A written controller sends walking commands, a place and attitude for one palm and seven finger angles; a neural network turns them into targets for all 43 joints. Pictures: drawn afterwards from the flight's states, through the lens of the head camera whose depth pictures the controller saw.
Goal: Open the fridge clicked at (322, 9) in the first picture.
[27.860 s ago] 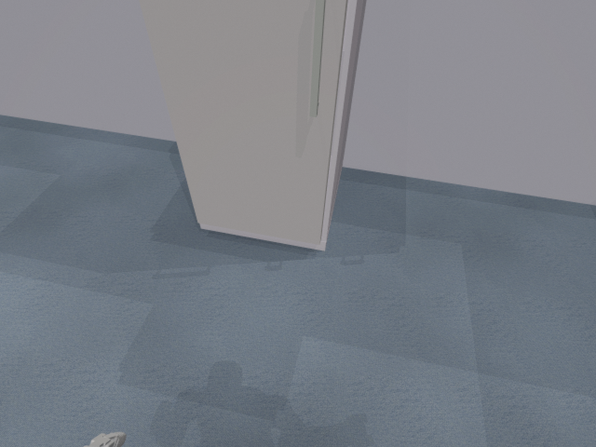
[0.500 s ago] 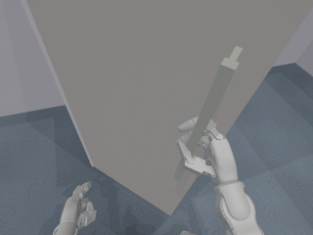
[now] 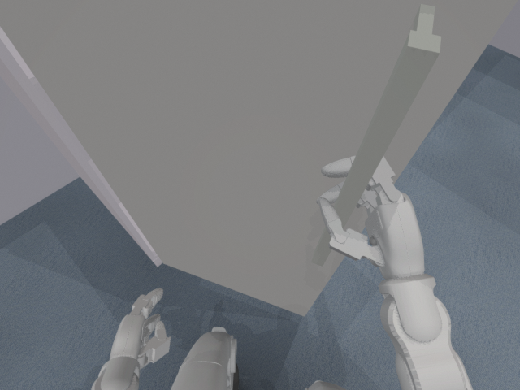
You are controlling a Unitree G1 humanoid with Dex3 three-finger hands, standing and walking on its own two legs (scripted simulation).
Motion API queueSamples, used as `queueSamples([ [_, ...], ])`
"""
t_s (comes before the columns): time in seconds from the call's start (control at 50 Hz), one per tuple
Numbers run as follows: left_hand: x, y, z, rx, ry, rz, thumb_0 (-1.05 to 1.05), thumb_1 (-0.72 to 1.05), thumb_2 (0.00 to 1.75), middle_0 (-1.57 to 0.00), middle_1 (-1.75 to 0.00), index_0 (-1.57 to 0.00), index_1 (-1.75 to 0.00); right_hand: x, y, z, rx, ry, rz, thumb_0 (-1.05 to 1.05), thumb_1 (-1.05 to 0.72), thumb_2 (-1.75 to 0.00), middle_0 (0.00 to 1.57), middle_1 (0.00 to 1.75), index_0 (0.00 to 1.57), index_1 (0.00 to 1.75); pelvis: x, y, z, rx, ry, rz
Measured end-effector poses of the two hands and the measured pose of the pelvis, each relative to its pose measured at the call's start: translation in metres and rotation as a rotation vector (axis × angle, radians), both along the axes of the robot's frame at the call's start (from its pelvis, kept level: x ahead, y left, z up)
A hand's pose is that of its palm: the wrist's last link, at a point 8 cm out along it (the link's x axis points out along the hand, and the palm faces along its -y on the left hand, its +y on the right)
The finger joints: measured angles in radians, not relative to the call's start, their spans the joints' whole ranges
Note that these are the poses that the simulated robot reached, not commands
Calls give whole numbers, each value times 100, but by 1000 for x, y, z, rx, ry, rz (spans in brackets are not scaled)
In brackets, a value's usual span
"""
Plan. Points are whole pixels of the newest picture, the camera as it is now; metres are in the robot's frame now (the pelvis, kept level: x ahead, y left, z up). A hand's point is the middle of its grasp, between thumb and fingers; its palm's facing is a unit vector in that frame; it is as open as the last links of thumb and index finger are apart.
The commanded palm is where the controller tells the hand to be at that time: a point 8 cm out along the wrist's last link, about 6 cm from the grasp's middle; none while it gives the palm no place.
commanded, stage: walk backward, drawing the door open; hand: right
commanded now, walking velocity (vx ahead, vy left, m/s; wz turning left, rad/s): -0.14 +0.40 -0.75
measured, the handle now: (351, 184) +0.34 -0.06 +0.16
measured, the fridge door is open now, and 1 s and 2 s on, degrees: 65 73 74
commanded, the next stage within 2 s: stop walking and hold the door back in 0.22 s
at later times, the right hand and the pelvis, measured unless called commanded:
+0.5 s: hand (278, 294) +0.21 +0.02 +0.15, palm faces +0.38 +0.89 -0.24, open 6.2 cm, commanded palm +0.19 -0.05 +0.14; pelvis -0.04 +0.24 +0.03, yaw -21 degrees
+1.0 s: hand (293, 262) +0.24 +0.00 +0.15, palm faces +0.51 +0.81 -0.28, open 5.7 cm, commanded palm +0.19 -0.06 +0.14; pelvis -0.11 +0.33 +0.00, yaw -23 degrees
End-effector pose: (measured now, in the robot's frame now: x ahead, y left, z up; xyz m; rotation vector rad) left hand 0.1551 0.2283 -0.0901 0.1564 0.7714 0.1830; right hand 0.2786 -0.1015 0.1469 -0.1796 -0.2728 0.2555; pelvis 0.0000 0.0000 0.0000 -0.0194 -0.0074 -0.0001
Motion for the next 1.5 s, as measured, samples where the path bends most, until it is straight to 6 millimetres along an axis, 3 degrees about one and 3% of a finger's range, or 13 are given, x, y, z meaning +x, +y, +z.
queueSamples([
  [0.08, -12, 18, 10, -26, 68, -116, 1, 91, 90, -20, -30, -20, -30, -19, 9, 4, -11, 51, -102, -2, -64, -77, 48, 140, 26, 135, -13, 43, 19, 36, 1, -65],
  [0.16, -11, 53, 6, -52, 86, -189, 1, 90, 90, -21, -30, -21, -30, -38, 21, 6, -5, 96, -230, -1, -64, -78, 45, 138, 28, 137, -21, 86, 23, 64, 0, -108],
  [0.28, 16, 116, -20, -84, 52, -220, 1, 90, 90, -21, -30, -21, -30, -68, 44, 7, -58, 73, -476, -4, -63, -80, 45, 139, 26, 139, -28, 156, 5, 47, -18, -188],
  [0.38, 35, 156, -8, -27, 32, -244, 1, 91, 90, -20, -30, -20, -29, -96, 62, 10, -74, 114, -570, -4, -63, -78, 45, 140, 26, 140, -35, 195, 16, -7, -21, -272],
  [0.56, 52, 179, 30, 43, -9, -444, 1, 91, 90, -20, -30, -20, -29, -112, 80, 11, 7, 131, -712, -2, -63, -81, 46, 140, 37, 140, -51, 255, 30, -40, 6, -377],
  [0.68, 35, 196, 49, 24, -36, -471, 1, 91, 90, -20, -30, -20, -30, -109, 81, 14, 8, 163, -754, 0, -64, -82, 46, 140, 39, 140, -78, 281, 37, -64, 19, -372],
  [0.76, 3, 221, 43, 29, -31, -434, 1, 91, 90, -20, -30, -21, -30, -103, 76, 15, -6, 171, -750, -1, -63, -81, 46, 140, 39, 140, -102, 294, 32, -25, 8, -363],
  [0.82, -30, 241, 21, 16, 33, -413, 1, 91, 90, -20, -30, -20, -30, -100, 75, 20, -50, 214, -775, -2, -63, -79, 46, 140, 39, 140, -114, 303, 29, 5, -28, -403],
  [0.98, -111, 307, -46, 34, 331, -326, 1, 91, 90, -20, -30, -21, -30, -87, 73, 21, -36, 243, -843, -2, -64, -80, 45, 139, 41, 140, -107, 331, 2, -12, -41, -391],
  [1.06, -130, 335, -45, 63, 373, -255, 1, 91, 90, -20, -30, -21, -30, -80, 71, 23, -47, 290, -859, -4, -65, -80, 45, 139, 41, 140, -109, 329, 13, -31, -47, -377],
  [1.18, -136, 354, -18, 112, 342, -209, 1, 91, 90, -20, -30, -20, -29, -66, 63, 24, -3, 329, -843, -4, -65, -80, 45, 139, 43, 140, -107, 321, 29, -65, -33, -368],
  [1.34, -113, 331, 11, 181, 197, -167, 1, 91, 90, -20, -30, -20, -29, -54, 51, 18, 58, 208, -747, 1, -65, -77, 45, 140, 45, 140, -106, 286, 24, -15, -31, -334],
  [1.5, -88, 250, 27, 91, 86, -227, 1, 91, 90, -20, -30, -20, -29, -65, 51, 12, 47, 91, -627, 1, -68, -76, 45, 140, 38, 136, -106, 261, 23, 34, 1, -273],
])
